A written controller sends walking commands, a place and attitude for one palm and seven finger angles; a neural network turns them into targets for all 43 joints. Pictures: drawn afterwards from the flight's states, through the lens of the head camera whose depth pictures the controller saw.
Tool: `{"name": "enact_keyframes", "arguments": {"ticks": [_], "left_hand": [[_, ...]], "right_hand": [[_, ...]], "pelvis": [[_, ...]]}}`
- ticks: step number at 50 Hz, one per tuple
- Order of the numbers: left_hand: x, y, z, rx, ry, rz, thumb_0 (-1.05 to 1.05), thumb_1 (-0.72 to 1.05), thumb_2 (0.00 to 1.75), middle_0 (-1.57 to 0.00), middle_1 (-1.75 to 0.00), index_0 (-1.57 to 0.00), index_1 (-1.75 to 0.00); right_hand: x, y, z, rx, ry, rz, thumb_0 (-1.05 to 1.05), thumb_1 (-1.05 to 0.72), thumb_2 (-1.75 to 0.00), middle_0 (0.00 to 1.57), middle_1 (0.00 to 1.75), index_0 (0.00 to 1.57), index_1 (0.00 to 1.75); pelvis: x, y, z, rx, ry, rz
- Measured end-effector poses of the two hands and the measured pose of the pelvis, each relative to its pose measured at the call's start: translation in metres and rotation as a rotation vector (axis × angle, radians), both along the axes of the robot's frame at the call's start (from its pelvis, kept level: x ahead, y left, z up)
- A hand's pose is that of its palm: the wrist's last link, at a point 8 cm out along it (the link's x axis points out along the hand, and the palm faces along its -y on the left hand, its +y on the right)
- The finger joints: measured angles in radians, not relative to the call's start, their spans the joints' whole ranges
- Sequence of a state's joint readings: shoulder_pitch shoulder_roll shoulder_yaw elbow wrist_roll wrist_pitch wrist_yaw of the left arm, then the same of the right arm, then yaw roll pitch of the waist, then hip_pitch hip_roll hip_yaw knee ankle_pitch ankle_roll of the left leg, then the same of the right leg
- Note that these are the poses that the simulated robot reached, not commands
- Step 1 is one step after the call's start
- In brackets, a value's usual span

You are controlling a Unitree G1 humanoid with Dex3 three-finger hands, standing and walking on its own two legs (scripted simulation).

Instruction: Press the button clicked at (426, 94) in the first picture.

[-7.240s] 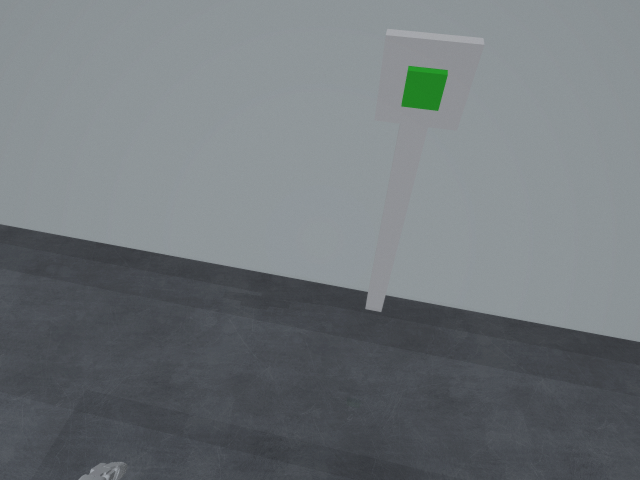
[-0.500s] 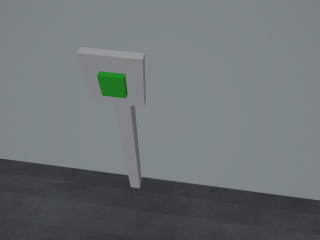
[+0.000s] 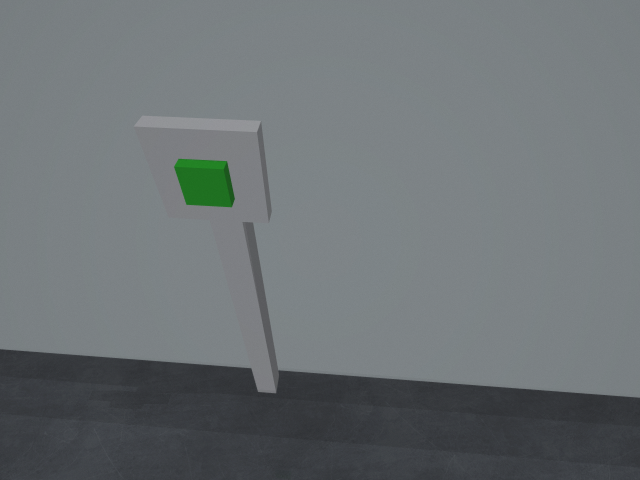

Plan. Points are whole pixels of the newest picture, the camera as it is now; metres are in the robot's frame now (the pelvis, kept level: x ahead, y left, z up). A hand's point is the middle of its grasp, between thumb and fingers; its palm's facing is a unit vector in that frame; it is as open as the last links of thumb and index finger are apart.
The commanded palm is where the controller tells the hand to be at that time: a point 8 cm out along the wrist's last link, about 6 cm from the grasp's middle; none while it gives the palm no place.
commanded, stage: look again from close up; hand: left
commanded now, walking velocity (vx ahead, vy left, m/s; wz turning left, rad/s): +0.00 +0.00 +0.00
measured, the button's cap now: (206, 182) +0.50 +0.20 +0.11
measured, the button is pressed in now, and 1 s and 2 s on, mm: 0 0 0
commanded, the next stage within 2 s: raise the hand and make a fist in 0.30 s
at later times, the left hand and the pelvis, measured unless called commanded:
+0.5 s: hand out of the picture +0.12 +0.24 -0.09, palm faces +0.23 -0.95 -0.22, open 7.3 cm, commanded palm +0.09 +0.29 -0.06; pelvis -0.01 +0.00 +0.00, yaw +1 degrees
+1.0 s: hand (138, 451) +0.16 +0.22 -0.01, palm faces +0.00 -1.00 -0.05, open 4.2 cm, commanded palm +0.13 +0.28 +0.00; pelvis -0.01 +0.01 -0.07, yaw +1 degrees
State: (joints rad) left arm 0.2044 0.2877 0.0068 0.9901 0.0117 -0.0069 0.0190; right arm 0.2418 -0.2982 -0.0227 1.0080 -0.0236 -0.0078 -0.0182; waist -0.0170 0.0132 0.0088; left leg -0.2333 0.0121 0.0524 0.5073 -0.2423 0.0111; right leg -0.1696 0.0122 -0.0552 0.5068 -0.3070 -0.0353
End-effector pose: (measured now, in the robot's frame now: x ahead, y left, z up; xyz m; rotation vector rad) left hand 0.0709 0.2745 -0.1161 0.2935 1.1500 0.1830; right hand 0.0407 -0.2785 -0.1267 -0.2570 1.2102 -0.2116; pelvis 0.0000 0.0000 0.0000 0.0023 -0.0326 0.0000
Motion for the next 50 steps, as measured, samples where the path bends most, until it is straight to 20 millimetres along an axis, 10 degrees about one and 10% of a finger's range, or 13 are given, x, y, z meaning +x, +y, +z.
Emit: {"name": "enact_keyframes", "arguments": {"ticks": [10,21,28,33,41,50], "left_hand": [[0.025,0.015,0.019,0.038,-0.067,-0.039,0.01,0.9,0.9,-0.2,-0.3,-0.2,-0.3],[-0.003,0.008,0.007,0.012,0.024,-0.018,0.01,0.9,0.9,-0.21,-0.3,-0.2,-0.3],[0.047,0.012,0.09,-0.078,-0.711,0.106,0.02,0.9,0.9,-0.26,-0.35,-0.25,-0.35],[0.062,0.009,0.099,-0.142,-1.021,-0.081,0.01,0.9,0.9,-0.35,-0.46,-0.34,-0.46],[0.062,-0.003,0.073,-0.313,-1.079,-0.194,0.02,0.9,0.9,-0.55,-0.68,-0.55,-0.68],[0.07,0.0,0.109,-0.257,-1.049,-0.189,0.02,0.9,0.9,-0.79,-0.94,-0.79,-0.94]], "right_hand": [[0.037,-0.01,0.015,-0.02,-0.093,0.057,0.01,-0.91,-0.9,0.2,0.3,0.2,0.3],[0.035,-0.002,0.013,-0.004,-0.048,0.063,0.01,-0.9,-0.9,0.2,0.3,0.2,0.3],[0.062,0.021,0.023,0.005,-0.361,0.073,0.01,-0.9,-0.9,0.2,0.3,0.2,0.3],[0.099,0.035,0.011,0.038,-0.549,0.13,0.01,-0.9,-0.9,0.2,0.3,0.2,0.3],[0.142,0.05,-0.005,0.05,-0.679,0.181,0.02,-0.9,-0.9,0.2,0.3,0.2,0.3],[0.143,0.068,0.005,0.062,-0.619,0.165,0.02,-0.9,-0.9,0.2,0.3,0.2,0.3]], "pelvis": [[-0.007,0.0,0.005,0.001,-0.004,0.0],[-0.006,0.001,0.007,-0.006,0.006,-0.002],[-0.013,0.002,-0.007,-0.003,0.066,0.034],[-0.023,0.0,-0.042,-0.005,0.191,0.02],[-0.021,0.0,-0.083,-0.032,0.243,0.011],[-0.009,0.005,-0.066,-0.053,0.232,0.029]]}}
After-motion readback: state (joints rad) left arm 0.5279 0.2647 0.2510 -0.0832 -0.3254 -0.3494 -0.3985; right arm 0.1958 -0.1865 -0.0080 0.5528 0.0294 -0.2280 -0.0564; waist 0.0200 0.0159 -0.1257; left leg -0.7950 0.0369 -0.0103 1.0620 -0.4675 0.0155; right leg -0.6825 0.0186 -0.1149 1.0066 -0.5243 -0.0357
